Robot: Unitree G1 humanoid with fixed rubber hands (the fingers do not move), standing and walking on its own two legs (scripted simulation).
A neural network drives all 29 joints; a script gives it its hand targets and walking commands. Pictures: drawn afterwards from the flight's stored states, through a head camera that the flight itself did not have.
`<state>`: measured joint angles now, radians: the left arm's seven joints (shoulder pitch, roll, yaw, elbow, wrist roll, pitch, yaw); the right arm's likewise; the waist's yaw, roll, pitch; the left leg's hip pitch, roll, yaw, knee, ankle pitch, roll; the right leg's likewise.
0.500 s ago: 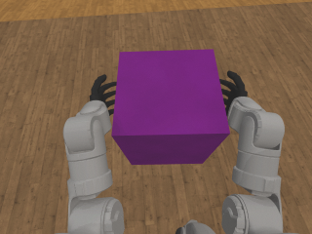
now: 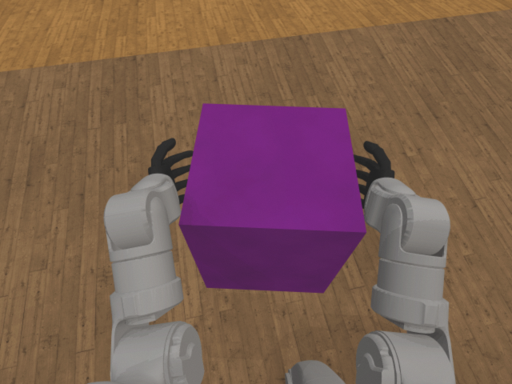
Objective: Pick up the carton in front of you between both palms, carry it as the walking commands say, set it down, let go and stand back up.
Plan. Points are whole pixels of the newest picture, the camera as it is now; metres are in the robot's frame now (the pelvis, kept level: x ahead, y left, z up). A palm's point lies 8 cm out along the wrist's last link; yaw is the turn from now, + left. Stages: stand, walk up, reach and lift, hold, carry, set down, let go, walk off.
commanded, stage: carry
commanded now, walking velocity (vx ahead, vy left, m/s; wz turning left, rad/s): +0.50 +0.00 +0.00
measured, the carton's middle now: (268, 207) +0.36 -0.04 +0.06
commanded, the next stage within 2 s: none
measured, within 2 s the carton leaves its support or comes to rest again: neither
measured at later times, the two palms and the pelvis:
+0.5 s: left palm (141, 38) +0.65 +0.15 +0.21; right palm (302, 21) +0.69 -0.15 +0.21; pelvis +0.32 -0.04 +0.05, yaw +1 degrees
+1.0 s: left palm out of the picture +0.99 +0.11 +0.26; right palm out of the picture +1.00 -0.19 +0.26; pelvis +0.65 -0.04 +0.09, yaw +0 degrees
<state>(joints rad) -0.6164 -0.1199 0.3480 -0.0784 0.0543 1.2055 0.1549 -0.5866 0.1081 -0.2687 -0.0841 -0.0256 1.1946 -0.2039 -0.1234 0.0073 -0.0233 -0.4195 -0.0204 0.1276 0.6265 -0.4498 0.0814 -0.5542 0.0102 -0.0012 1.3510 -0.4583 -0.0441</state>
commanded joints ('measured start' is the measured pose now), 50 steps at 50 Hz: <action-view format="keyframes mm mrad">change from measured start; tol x64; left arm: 1 -550 -710 -547 -36 -101 -42 7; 50 -536 -620 -604 -4 -172 8 12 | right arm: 1 -844 890 738 -178 406 -45 114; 50 -632 660 517 -24 214 29 57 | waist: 1 58 54 -453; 50 230 -340 -549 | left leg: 1 561 276 -458 -211 317 126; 11 153 158 8 168 730 -6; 15 -429 12 -172 898 -47 -45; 29 214 -96 159 15 118 6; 32 714 334 -892 -337 31 280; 45 335 244 -187 -297 332 99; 50 -344 -69 -74 668 -72 -85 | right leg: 1 -274 -33 12 -49 28 -20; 10 373 100 -281 -735 162 -29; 13 855 -317 761 -1064 74 -290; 29 420 -186 -78 -790 817 -74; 34 -298 9 50 154 -47 8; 47 373 91 -274 -731 154 -24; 50 856 -330 781 -1076 26 -288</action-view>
